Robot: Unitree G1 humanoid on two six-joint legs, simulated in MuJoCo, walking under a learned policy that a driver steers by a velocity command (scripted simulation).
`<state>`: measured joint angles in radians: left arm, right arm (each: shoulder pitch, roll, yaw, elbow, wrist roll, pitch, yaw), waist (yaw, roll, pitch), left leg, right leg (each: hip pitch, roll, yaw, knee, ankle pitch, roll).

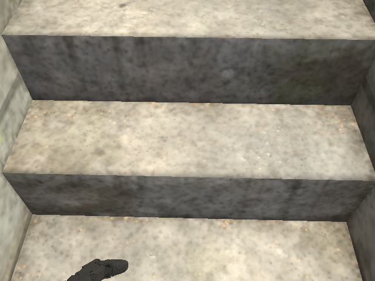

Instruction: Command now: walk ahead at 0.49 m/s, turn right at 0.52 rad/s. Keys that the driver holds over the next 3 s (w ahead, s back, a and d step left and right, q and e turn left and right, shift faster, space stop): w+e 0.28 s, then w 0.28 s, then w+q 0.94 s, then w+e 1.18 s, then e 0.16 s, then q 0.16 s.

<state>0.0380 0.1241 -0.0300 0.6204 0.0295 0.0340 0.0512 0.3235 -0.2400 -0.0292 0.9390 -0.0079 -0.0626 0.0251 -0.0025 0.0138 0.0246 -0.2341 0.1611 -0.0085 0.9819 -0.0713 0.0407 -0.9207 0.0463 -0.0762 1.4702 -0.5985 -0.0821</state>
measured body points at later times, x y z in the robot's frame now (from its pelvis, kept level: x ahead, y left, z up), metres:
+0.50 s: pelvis +0.29 -0.03 +0.26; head +0.31 -0.04 +0.71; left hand +0.29 +0.20 +0.11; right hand +0.44 -0.28 +0.16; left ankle +0.38 +0.05 -0.38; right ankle +0.13 -0.07 -0.42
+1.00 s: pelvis +0.52 -0.08 +0.49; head +0.57 -0.13 +0.93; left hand +0.73 +0.13 +0.40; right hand +0.62 -0.35 +0.35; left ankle +0.45 +0.06 +0.04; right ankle +0.58 -0.23 -0.17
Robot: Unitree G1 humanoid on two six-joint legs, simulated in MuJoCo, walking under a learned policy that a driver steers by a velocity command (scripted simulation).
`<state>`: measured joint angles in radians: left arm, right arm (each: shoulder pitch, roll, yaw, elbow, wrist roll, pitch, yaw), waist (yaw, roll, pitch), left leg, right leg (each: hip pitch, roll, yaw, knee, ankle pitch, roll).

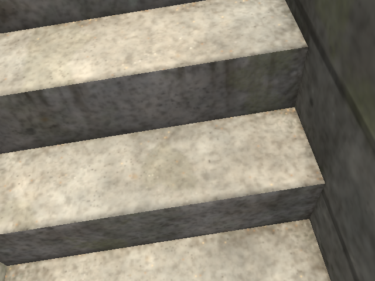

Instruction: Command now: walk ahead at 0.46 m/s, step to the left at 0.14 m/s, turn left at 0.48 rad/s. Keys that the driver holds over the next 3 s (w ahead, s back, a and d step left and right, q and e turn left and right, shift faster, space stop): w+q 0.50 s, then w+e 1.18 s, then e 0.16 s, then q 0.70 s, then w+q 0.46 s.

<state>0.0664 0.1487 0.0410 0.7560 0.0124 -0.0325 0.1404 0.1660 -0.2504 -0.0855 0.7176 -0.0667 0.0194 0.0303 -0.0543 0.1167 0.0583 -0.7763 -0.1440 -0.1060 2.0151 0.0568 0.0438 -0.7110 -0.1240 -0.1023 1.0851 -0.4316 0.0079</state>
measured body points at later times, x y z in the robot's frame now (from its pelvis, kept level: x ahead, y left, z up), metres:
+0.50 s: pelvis +0.22 +0.17 +0.17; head +0.26 +0.20 +0.62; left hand +0.28 +0.45 +0.04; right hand +0.37 -0.05 +0.05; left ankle +0.31 +0.26 -0.45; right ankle +0.18 -0.05 -0.30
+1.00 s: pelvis +0.45 +0.25 +0.35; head +0.47 +0.32 +0.80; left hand +0.66 +0.42 +0.23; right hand +0.41 +0.00 +0.25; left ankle +0.34 +0.28 -0.39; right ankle +0.51 +0.23 -0.25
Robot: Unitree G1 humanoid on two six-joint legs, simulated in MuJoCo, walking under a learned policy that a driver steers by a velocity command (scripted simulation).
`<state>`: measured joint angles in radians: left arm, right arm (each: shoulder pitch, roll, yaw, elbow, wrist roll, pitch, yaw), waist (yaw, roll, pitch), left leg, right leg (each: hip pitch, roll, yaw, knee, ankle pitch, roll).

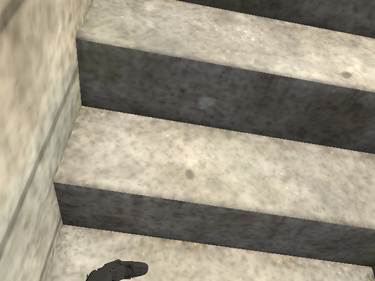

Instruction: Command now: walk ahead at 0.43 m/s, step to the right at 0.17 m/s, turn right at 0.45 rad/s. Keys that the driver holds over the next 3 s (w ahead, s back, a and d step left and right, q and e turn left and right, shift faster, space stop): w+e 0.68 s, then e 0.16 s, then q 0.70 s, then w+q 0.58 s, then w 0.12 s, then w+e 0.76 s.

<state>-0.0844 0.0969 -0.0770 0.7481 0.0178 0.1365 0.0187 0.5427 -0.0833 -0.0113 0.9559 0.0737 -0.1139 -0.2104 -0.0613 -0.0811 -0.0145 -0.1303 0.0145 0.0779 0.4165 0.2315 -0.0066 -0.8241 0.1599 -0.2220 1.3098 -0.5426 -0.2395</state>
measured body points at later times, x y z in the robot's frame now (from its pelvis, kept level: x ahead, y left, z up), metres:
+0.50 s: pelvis +0.19 +0.01 +0.23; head +0.26 +0.02 +0.67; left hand +0.25 +0.25 +0.07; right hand +0.35 -0.23 +0.13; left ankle +0.26 +0.12 -0.41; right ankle +0.08 -0.08 -0.30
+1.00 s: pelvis +0.33 -0.14 +0.32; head +0.33 -0.15 +0.77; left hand +0.31 +0.13 +0.19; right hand +0.51 -0.42 +0.27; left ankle +0.38 -0.01 +0.01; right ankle +0.30 -0.23 -0.40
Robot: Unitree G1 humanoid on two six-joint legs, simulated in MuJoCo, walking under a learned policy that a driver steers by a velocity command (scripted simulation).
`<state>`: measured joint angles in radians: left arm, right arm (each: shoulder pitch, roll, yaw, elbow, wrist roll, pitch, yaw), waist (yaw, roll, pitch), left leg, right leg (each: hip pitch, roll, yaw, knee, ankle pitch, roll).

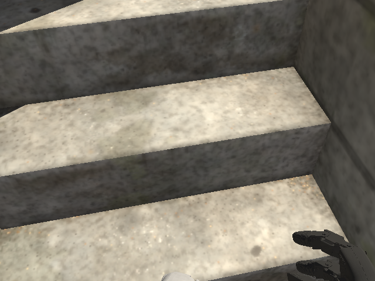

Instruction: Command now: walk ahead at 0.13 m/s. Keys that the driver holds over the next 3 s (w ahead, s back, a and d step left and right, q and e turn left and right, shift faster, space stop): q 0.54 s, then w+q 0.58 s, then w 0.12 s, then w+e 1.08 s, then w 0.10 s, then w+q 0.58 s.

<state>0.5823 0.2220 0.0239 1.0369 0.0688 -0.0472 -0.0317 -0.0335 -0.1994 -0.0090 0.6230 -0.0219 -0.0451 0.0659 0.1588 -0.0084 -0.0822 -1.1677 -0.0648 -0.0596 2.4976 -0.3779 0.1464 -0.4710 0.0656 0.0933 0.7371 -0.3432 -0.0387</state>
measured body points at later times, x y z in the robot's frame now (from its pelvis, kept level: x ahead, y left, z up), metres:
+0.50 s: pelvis +0.14 +0.01 +0.16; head +0.14 +0.01 +0.61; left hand +0.38 +0.28 +0.14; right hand +0.20 -0.24 +0.03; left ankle +0.14 +0.17 -0.51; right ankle +0.14 -0.15 -0.40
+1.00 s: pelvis +0.27 +0.01 +0.22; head +0.28 +0.02 +0.67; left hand +0.08 +0.09 +0.08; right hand +0.49 -0.06 +0.10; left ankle +0.29 +0.18 -0.10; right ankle +0.25 -0.12 -0.51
